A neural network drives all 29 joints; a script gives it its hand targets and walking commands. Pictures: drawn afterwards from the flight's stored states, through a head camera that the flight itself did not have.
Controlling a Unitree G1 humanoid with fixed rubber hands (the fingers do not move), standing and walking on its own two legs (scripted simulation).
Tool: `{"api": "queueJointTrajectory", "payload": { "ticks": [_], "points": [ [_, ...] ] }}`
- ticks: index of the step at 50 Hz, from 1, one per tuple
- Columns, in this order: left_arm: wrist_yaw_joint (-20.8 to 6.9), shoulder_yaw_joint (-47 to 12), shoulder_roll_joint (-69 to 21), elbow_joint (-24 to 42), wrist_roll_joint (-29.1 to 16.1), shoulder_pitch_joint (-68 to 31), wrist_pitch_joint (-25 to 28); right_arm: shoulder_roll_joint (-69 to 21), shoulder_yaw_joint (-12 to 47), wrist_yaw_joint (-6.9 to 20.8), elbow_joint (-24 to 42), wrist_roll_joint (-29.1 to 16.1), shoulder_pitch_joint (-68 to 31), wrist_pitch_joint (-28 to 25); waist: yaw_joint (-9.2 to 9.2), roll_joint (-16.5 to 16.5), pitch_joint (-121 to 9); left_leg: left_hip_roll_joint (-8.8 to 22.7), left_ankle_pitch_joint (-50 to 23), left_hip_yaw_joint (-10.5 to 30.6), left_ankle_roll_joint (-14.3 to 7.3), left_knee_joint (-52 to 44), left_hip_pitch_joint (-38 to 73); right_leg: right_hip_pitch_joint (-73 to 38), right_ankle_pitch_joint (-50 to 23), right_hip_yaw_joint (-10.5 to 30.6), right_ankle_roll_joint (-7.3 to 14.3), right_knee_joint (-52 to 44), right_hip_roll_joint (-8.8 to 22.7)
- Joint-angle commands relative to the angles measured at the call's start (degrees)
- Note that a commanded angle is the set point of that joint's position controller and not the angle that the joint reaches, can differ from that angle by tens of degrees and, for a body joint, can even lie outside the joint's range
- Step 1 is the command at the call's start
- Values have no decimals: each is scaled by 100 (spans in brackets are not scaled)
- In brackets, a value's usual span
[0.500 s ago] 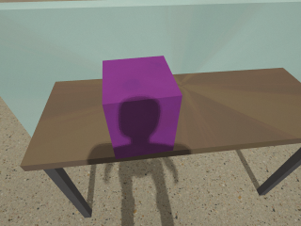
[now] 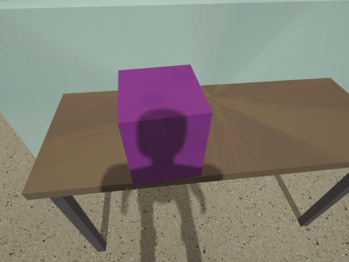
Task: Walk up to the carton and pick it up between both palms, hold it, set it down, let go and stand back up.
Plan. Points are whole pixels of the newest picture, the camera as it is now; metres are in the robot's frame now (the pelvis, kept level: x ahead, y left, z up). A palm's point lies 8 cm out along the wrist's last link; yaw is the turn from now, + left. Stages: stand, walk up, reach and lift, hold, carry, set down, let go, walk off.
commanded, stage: stand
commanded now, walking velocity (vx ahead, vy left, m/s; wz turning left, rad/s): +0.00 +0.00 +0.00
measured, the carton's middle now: (161, 125) +0.47 +0.04 +0.06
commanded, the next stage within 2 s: none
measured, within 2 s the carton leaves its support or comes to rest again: neither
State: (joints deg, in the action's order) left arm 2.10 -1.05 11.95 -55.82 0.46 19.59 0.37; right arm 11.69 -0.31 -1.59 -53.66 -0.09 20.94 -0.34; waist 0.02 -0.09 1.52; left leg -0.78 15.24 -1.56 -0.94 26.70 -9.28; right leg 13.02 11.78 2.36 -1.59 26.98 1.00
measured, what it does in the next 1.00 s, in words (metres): stands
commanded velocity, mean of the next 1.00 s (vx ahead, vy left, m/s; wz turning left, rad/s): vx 0.00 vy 0.00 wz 0.00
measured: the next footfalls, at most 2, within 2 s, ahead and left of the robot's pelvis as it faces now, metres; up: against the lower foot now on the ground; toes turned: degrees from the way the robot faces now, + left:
none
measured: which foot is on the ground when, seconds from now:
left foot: down 0.00-1.00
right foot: down 0.00-1.00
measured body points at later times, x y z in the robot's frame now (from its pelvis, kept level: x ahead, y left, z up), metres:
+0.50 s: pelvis +0.01 +0.00 +0.00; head +0.01 +0.00 +0.45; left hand +0.02 +0.24 -0.15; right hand +0.01 -0.24 -0.15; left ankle -0.01 +0.11 -0.74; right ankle +0.03 -0.14 -0.74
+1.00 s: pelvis +0.01 +0.00 +0.00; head +0.02 +0.00 +0.45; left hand +0.02 +0.24 -0.15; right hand +0.01 -0.24 -0.15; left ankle -0.01 +0.11 -0.74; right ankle +0.03 -0.14 -0.74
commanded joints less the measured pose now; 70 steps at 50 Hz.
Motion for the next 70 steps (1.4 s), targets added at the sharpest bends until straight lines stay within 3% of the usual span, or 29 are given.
{"api": "queueJointTrajectory", "payload": {
  "ticks": [1,70],
  "points": [
    [46,163,702,181,-1,311,76,741,-161,-43,201,-1,350,-81,3,-5,387,607,-88,646,-22,-807,-424,64,-263,404,152,-488,368],
    [114,108,481,-341,-20,219,52,499,-108,-117,-306,-17,330,-84,-11,-1,372,642,-628,546,17,-875,-125,-86,-620,323,130,-569,419]
  ]
}}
